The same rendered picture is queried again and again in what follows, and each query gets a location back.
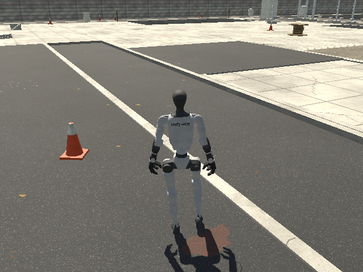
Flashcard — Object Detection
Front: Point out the robot left upper arm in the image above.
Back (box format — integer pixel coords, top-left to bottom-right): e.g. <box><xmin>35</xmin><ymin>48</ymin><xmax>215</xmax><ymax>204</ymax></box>
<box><xmin>154</xmin><ymin>115</ymin><xmax>168</xmax><ymax>147</ymax></box>

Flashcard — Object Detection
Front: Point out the right robot shin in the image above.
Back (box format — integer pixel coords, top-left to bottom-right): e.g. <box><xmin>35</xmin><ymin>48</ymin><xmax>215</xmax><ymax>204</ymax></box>
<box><xmin>193</xmin><ymin>179</ymin><xmax>201</xmax><ymax>217</ymax></box>

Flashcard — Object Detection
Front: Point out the robot right upper arm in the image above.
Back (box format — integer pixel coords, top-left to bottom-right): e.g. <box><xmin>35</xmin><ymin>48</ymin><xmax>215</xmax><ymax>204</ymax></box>
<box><xmin>192</xmin><ymin>114</ymin><xmax>208</xmax><ymax>146</ymax></box>

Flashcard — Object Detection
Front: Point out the robot left forearm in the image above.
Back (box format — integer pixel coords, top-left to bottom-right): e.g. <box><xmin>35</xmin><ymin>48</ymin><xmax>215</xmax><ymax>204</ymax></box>
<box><xmin>149</xmin><ymin>139</ymin><xmax>160</xmax><ymax>163</ymax></box>

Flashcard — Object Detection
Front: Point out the robot left foot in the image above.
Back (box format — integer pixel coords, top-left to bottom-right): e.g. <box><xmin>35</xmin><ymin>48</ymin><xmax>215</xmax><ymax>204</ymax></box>
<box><xmin>171</xmin><ymin>221</ymin><xmax>180</xmax><ymax>235</ymax></box>

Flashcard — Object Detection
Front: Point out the robot right hand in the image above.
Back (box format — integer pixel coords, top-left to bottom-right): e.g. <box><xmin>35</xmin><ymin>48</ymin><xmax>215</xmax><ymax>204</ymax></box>
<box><xmin>202</xmin><ymin>161</ymin><xmax>216</xmax><ymax>176</ymax></box>

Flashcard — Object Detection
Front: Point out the robot left hand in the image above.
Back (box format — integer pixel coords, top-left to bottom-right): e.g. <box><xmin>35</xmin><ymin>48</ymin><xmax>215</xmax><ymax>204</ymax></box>
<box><xmin>149</xmin><ymin>161</ymin><xmax>162</xmax><ymax>175</ymax></box>

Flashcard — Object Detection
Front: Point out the robot right forearm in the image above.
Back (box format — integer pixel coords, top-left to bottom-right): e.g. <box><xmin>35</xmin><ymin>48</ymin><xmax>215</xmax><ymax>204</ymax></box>
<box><xmin>202</xmin><ymin>137</ymin><xmax>214</xmax><ymax>163</ymax></box>

